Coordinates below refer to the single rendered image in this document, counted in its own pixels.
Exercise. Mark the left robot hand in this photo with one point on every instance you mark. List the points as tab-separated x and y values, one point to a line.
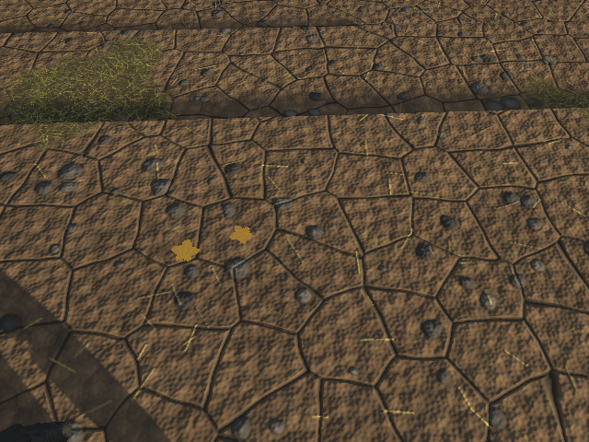
46	432

